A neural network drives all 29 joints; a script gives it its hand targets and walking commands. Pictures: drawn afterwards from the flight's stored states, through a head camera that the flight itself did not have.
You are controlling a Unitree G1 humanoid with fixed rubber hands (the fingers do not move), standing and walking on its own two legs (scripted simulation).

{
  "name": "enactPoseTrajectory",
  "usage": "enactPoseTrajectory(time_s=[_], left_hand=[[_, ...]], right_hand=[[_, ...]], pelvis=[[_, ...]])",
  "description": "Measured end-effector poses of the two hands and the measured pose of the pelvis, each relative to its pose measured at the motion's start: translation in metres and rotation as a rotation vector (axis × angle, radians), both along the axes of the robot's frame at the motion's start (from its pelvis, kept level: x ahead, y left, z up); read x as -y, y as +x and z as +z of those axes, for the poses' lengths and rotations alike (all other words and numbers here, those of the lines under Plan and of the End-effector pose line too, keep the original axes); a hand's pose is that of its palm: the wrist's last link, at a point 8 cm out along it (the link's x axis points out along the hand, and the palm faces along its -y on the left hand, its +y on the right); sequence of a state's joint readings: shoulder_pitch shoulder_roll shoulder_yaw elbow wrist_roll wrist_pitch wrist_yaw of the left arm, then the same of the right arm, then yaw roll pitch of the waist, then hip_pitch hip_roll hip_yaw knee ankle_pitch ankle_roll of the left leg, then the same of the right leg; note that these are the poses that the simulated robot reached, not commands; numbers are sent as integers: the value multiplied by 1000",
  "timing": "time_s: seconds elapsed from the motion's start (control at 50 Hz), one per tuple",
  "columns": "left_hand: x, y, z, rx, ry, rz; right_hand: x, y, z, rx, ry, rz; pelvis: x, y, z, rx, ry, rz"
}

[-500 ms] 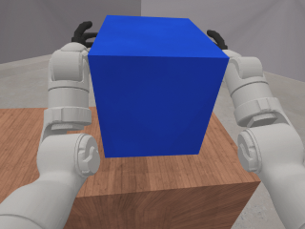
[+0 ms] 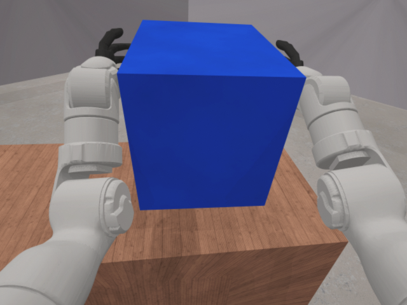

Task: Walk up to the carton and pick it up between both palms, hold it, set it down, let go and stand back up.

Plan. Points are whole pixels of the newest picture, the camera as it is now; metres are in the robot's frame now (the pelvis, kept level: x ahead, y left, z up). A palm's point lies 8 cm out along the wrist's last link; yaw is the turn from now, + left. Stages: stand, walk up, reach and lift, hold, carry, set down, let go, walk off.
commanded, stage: hold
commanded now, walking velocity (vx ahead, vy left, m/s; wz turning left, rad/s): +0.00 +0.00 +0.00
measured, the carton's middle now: (201, 108) +0.38 +0.01 +0.26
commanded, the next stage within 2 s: set down in 0.72 s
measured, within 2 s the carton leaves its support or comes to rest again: neither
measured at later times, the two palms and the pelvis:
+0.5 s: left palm (107, 72) +0.37 +0.17 +0.33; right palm (290, 81) +0.37 -0.15 +0.33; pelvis +0.00 +0.00 +0.00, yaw +0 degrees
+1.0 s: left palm (101, 49) +0.37 +0.17 +0.37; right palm (291, 69) +0.37 -0.15 +0.35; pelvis +0.00 +0.00 +0.00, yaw +0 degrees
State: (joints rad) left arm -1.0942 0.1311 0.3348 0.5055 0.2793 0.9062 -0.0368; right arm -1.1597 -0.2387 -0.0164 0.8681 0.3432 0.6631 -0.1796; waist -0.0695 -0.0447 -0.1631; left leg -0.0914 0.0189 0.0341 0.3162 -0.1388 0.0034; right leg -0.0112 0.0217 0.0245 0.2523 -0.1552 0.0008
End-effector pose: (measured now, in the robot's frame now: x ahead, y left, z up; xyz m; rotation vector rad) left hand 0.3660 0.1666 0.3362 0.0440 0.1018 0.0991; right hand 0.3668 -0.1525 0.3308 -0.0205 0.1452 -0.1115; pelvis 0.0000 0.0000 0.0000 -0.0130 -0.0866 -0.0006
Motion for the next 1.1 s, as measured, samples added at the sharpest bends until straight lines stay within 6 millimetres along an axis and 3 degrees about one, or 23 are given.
enactPoseTrajectory(time_s=[0.74, 1.0, 1.1], left_hand=[[1, 2, 0, 4, 1, -1], [-3, 1, 34, 119, -7, 1], [-8, 9, 26, 115, 10, -11]], right_hand=[[1, 1, 0, 3, 0, 0], [-3, 3, 19, 115, 19, 6], [-8, 11, 9, 110, 44, 8]], pelvis=[[0, 0, 0, -1, 0, 0], [0, 2, 0, -3, 0, 0], [0, 4, 0, -6, 0, 0]])
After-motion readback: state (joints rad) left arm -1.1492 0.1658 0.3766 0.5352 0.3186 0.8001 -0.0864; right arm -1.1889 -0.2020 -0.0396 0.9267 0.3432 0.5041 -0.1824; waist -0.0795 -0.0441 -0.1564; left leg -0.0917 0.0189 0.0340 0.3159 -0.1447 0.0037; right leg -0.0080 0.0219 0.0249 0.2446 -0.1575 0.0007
